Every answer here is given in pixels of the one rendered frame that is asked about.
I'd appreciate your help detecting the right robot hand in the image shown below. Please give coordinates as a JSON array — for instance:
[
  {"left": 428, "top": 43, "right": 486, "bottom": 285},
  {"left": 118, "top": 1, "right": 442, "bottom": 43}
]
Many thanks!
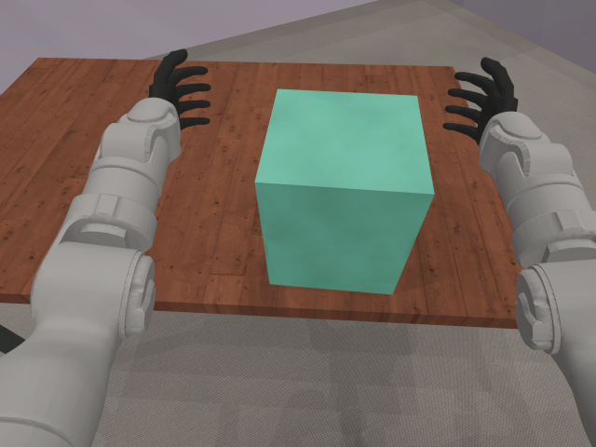
[{"left": 443, "top": 57, "right": 518, "bottom": 145}]

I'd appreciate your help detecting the table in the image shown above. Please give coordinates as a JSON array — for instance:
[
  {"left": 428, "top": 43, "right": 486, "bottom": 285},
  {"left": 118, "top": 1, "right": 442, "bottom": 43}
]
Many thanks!
[{"left": 0, "top": 58, "right": 524, "bottom": 354}]

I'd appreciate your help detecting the robot right forearm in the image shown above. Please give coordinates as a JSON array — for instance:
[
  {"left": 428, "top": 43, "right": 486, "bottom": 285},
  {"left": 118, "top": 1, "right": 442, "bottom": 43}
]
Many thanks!
[{"left": 479, "top": 112, "right": 596, "bottom": 269}]

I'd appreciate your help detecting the left robot upper arm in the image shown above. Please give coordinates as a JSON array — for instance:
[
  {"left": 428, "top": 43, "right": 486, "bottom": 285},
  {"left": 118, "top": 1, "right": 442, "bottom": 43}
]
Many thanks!
[{"left": 0, "top": 241, "right": 156, "bottom": 447}]

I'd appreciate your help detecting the left robot hand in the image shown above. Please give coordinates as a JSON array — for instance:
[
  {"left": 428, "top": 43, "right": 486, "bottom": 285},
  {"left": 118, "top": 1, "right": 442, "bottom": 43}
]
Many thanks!
[{"left": 149, "top": 49, "right": 210, "bottom": 130}]

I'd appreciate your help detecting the right robot upper arm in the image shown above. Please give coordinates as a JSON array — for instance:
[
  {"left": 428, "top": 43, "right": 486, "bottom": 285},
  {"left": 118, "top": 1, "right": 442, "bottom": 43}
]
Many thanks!
[{"left": 515, "top": 259, "right": 596, "bottom": 447}]

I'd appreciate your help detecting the carton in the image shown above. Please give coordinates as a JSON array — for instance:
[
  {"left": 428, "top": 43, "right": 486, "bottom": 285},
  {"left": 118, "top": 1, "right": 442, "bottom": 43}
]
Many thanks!
[{"left": 255, "top": 89, "right": 435, "bottom": 294}]

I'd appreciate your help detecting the robot left forearm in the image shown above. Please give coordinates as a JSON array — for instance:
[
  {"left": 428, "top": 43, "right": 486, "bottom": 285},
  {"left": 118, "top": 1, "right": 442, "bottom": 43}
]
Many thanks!
[{"left": 30, "top": 98, "right": 182, "bottom": 326}]

